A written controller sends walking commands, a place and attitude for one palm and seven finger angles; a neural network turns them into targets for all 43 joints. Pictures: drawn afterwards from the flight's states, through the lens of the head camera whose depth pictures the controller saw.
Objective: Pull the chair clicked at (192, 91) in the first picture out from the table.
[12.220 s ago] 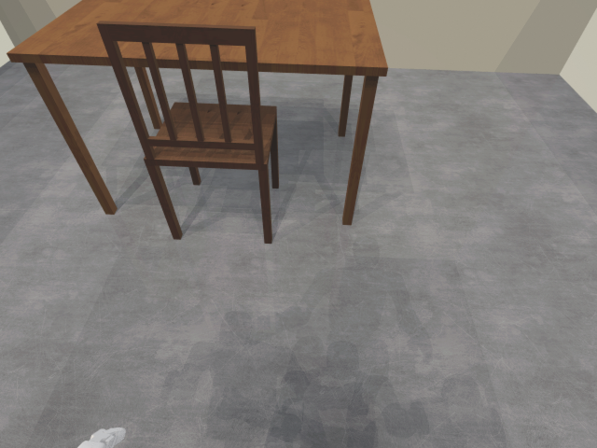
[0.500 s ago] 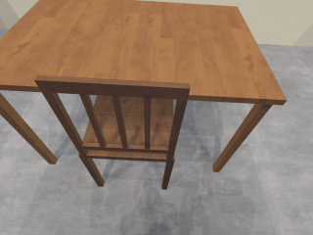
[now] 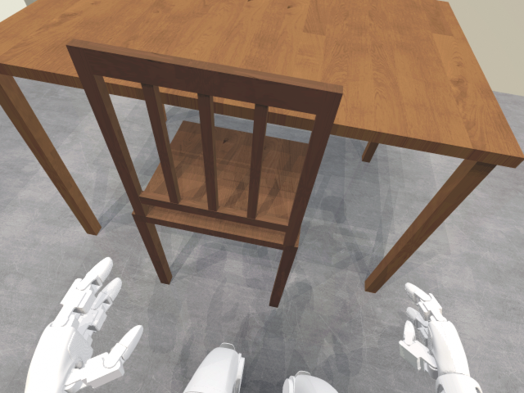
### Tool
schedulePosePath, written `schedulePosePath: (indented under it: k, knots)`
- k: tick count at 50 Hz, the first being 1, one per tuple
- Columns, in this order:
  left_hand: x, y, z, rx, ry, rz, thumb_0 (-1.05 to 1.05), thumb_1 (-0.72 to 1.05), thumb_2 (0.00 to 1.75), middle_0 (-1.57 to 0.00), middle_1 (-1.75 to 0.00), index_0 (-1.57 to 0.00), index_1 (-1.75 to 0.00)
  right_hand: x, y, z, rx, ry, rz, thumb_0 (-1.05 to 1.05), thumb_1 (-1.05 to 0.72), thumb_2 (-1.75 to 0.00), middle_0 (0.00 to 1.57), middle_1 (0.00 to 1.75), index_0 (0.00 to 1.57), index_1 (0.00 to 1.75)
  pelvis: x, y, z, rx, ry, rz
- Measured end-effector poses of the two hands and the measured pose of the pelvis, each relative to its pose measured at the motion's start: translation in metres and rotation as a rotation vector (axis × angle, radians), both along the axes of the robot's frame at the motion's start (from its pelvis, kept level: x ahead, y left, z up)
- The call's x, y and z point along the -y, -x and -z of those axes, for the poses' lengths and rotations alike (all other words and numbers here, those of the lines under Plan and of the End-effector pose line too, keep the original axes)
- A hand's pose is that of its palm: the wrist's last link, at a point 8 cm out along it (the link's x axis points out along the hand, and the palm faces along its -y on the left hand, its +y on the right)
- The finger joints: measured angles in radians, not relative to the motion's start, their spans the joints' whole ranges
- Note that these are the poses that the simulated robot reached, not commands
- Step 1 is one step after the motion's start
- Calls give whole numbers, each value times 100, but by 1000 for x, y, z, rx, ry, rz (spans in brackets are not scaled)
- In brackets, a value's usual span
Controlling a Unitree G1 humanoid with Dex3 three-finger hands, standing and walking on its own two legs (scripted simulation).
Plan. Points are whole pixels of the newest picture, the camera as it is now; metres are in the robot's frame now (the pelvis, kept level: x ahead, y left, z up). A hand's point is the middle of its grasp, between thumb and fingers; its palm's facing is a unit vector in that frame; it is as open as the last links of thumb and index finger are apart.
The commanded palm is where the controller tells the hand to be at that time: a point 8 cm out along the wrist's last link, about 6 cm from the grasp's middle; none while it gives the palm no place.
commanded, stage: raise the hand toward the chair's back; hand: left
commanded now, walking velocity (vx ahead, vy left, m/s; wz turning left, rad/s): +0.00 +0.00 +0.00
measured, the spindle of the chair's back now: (210, 160) +0.52 +0.17 +0.02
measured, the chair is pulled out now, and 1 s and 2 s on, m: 0.00 0.00 0.00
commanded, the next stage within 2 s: aim the fingers beside a spindle in 1.56 s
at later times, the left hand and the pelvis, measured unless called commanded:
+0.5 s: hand (143, 272) +0.26 +0.21 +0.04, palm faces -0.05 -1.00 -0.04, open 14.6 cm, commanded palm +0.24 +0.27 +0.05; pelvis +0.05 +0.01 +0.01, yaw -2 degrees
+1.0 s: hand (105, 257) +0.26 +0.25 +0.07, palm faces -0.03 -1.00 -0.05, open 16.9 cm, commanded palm +0.25 +0.31 +0.07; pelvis +0.03 +0.06 +0.02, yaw -1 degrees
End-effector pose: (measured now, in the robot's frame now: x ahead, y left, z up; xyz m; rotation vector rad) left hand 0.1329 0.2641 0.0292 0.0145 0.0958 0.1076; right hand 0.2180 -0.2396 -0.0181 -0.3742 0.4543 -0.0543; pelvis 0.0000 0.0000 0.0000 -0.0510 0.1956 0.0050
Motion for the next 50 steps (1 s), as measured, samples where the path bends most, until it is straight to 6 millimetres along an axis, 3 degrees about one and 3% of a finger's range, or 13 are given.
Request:
schedulePosePath:
  k: [3,5,9,13,20,27,35,39,44,50]
  knots:
    - [11,-18,-26,140,-45,51,2,40,68,-14,-22,-14,-22,-17,-5,21,-37,-43,-38,1,-90,-90,20,30,20,30,3,-4,4,-9,15,-13]
    - [19,-39,-34,169,-70,131,1,36,66,-14,-22,-14,-21,-27,-4,35,-67,-86,-38,1,-90,-90,20,30,20,30,5,-6,5,-20,19,-14]
    - [26,-85,-19,27,-54,252,1,26,62,-13,-20,-13,-19,-36,9,55,-148,-173,32,1,-90,-89,21,30,21,30,7,-13,3,-52,7,4]
    - [19,-108,-12,-108,17,191,1,17,58,-13,-19,-13,-18,-30,26,58,-229,-209,131,1,-90,-89,21,30,21,30,6,-28,-9,-71,-10,25]
    - [2,-107,-36,-39,-35,90,1,1,51,-11,-16,-11,-15,-2,34,47,-295,-130,208,1,-90,-89,21,30,21,30,-4,-50,-22,-90,-18,35]
    - [0,-110,-11,-56,1,172,0,-15,44,-9,-14,-9,-13,9,13,42,-248,-46,206,1,-90,-90,20,30,20,30,-17,-49,-13,-114,-3,32]
    - [-17,-115,-38,59,-18,133,0,-34,36,-7,-11,-7,-10,-27,-9,25,-175,-78,156,1,-90,-90,20,30,20,30,-33,-47,-18,-88,17,23]
    - [-25,-116,-35,37,-18,143,0,-41,33,-6,-10,-7,-9,-50,-12,23,-164,-106,114,1,-90,-89,20,30,21,30,-40,-41,-19,-80,27,16]
    - [-32,-110,-28,-11,-3,163,-1,-46,31,-6,-9,-6,-8,-70,-3,21,-173,-114,81,1,-90,-89,21,30,21,30,-49,-34,-20,-64,36,15]
    - [-45,-108,-43,69,-38,136,-1,-49,30,-6,-9,-6,-8,-74,16,23,-211,-91,70,1,-90,-89,21,30,21,30,-56,-27,-21,-49,39,12]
